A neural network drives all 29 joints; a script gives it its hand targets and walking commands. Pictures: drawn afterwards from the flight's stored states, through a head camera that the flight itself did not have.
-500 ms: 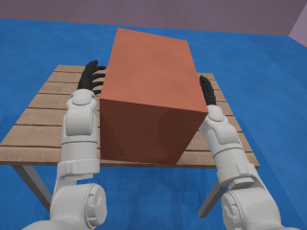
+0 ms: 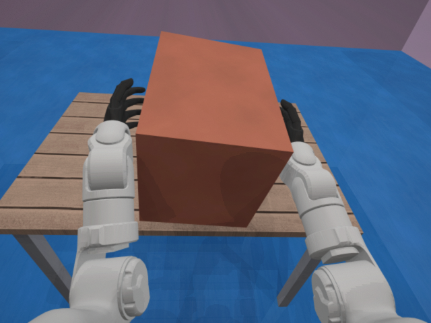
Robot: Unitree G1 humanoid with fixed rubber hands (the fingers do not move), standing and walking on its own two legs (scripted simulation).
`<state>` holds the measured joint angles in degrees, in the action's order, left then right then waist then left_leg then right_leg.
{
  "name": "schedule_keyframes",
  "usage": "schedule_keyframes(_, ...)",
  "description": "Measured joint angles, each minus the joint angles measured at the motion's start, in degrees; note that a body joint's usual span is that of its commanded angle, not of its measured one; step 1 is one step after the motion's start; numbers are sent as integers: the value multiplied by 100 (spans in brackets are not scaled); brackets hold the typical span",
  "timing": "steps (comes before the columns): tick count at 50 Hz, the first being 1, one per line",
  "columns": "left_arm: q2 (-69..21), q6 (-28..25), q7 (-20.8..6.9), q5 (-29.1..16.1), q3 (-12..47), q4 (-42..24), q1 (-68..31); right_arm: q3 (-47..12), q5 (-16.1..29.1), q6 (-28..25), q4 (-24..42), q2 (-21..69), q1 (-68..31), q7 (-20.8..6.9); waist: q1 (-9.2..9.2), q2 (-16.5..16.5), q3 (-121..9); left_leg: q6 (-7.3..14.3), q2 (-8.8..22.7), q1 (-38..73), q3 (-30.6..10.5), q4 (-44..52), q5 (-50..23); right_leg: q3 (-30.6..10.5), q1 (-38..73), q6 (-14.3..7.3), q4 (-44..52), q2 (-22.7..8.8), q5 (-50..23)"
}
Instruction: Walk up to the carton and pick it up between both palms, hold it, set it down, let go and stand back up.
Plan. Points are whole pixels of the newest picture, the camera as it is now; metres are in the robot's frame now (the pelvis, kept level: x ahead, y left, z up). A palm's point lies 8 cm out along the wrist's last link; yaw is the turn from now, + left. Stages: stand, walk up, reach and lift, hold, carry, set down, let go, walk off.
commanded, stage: hold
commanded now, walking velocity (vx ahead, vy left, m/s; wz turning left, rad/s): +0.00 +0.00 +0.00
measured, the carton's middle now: (204, 129) +0.44 +0.00 +0.16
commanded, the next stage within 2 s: none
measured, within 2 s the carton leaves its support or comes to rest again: neither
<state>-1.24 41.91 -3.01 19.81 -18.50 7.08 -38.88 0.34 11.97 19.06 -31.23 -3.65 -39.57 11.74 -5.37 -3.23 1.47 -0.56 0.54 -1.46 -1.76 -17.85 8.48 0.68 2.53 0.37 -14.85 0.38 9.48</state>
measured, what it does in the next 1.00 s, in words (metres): stands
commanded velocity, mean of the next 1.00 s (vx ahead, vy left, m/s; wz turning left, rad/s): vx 0.00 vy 0.00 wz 0.00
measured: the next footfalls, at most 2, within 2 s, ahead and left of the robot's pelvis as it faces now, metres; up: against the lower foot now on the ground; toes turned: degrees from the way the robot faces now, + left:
none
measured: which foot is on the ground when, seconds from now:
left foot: down 0.00-1.00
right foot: down 0.00-1.00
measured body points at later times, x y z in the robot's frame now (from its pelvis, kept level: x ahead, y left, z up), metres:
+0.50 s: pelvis +0.00 +0.00 +0.00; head -0.06 +0.02 +0.45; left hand +0.37 +0.16 +0.23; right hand +0.37 -0.15 +0.21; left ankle +0.03 +0.12 -0.75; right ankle +0.00 -0.12 -0.75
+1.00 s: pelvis +0.00 +0.00 +0.00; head -0.06 +0.02 +0.45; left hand +0.37 +0.16 +0.23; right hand +0.37 -0.15 +0.21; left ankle +0.03 +0.12 -0.75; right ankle +0.00 -0.12 -0.75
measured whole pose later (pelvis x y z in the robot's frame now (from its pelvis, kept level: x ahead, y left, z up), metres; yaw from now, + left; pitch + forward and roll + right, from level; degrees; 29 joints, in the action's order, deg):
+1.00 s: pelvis +0.00 +0.00 +0.00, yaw +0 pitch -8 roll -1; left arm -0.8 46.5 -4.1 20.1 -19.1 3.8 -39.6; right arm 0.0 13.6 24.1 -28.2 -3.8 -40.9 12.8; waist -5.3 -2.8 0.3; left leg -0.7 0.7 -1.4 -1.8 -17.7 8.2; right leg 0.7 2.5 0.1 -15.0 0.6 9.3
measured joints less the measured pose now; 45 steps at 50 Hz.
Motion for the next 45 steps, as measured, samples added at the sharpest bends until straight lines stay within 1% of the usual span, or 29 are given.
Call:
schedule_keyframes(11, 10, 213, -37, -17, 31, -355, 127, -129, 141, 195, 289, -37, 54, 82, -28, -4, -6, -11, 5, 49, -24, -10, 13, 25, 73, -8, 22, 6, 4)
schedule_keyframes(16, -7, 332, -42, -7, 40, -498, 154, -154, 199, 296, 406, -55, 74, 101, -13, 15, -35, -13, 8, 56, -18, -15, 13, 19, 75, -14, 13, 9, 4)
schedule_keyframes(29, 21, 466, -94, 38, -62, -420, -8, -70, 155, 482, 334, -18, -107, 95, 7, 34, -86, -14, 16, 56, -18, 19, -33, 20, 50, -25, -4, 17, -17)
schedule_keyframes(45, 44, 449, -107, 35, -68, -301, -80, -19, 139, 504, 284, -7, -141, 94, -4, 45, -121, -13, 19, 14, -11, 14, -40, 15, 6, -28, -8, 19, -27)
